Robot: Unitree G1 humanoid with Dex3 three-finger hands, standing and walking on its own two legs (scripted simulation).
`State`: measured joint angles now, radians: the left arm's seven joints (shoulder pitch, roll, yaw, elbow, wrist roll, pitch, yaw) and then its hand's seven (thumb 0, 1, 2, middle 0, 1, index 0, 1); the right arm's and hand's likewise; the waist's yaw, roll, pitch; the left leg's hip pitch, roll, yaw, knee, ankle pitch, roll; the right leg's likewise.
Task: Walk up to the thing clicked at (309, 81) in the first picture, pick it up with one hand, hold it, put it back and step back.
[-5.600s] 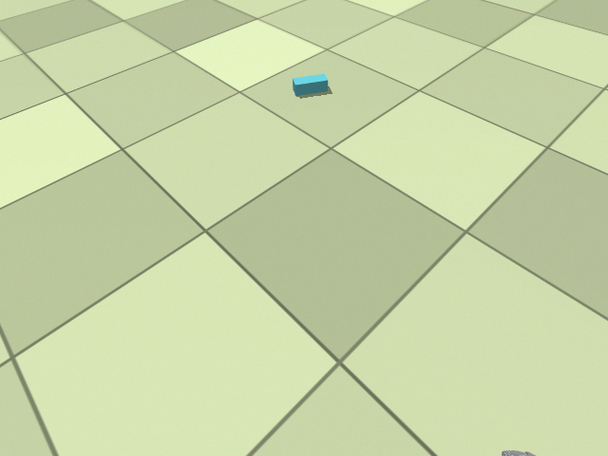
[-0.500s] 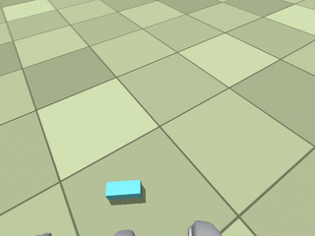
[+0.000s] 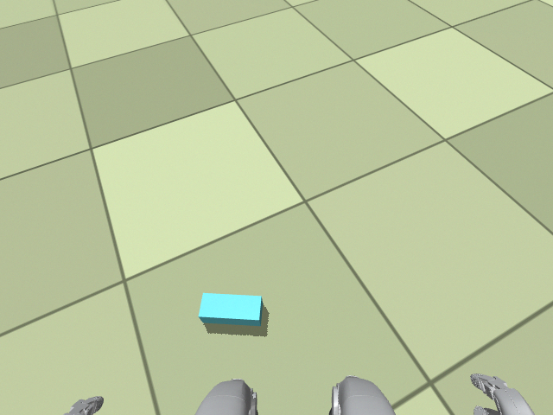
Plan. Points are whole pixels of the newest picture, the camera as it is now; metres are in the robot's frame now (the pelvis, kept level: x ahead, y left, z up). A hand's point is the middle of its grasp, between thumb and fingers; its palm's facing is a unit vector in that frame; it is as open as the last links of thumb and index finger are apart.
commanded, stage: walk up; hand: left
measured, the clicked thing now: (231, 309) +0.46 +0.21 -0.70
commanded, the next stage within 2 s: stand in 1.24 s
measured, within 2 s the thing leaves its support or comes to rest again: neither
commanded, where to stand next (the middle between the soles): +0.12 +0.04 m, yaw -2 degrees
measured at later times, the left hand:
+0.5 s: hand out of the picture +0.10 +0.28 -0.12, palm faces -0.04 -0.92 -0.39, open 7.3 cm
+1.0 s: hand (121, 397) +0.14 +0.27 -0.11, palm faces -0.07 -0.93 -0.36, open 7.3 cm
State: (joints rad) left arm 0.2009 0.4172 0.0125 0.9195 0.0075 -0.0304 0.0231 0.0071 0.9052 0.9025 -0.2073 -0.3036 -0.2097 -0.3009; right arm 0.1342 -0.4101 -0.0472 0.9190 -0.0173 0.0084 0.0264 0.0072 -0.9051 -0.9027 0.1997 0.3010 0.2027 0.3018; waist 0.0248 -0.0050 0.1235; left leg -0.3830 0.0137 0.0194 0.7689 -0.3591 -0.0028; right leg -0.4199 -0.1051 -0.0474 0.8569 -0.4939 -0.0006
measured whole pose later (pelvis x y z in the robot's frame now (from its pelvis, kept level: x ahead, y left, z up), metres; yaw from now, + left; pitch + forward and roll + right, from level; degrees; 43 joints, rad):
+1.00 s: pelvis +0.03 +0.02 +0.04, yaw -2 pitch -2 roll +0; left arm 0.07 0.35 -0.01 1.14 0.01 -0.03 0.00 0.01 0.91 0.90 -0.21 -0.30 -0.21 -0.30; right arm 0.08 -0.37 -0.02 1.15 -0.01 0.01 0.03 0.01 -0.90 -0.90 0.20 0.30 0.20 0.30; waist -0.01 0.01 0.06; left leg -0.12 0.02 0.06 0.38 -0.22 -0.01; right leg -0.15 -0.06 0.00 0.38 -0.20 0.05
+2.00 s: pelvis +0.03 +0.01 +0.04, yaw -2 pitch -2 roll +0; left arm 0.10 0.35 0.00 1.15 0.01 -0.01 -0.01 0.01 0.91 0.90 -0.20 -0.30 -0.21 -0.30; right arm 0.08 -0.35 -0.01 1.15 -0.01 0.00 0.02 0.01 -0.90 -0.90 0.20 0.30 0.20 0.30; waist 0.00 0.01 0.05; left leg -0.10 0.04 0.05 0.32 -0.17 -0.02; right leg -0.11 -0.04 -0.02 0.31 -0.15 0.03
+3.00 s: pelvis +0.04 +0.01 +0.04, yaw -2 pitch -2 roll +0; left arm 0.11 0.35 0.00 1.13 0.01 -0.01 -0.01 0.01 0.91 0.90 -0.20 -0.30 -0.21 -0.30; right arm 0.10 -0.35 0.00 1.13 -0.01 -0.01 0.01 0.01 -0.90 -0.90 0.20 0.30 0.20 0.30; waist 0.00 0.01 0.05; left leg -0.09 0.03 0.04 0.32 -0.19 -0.02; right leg -0.11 -0.05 -0.02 0.31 -0.17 0.04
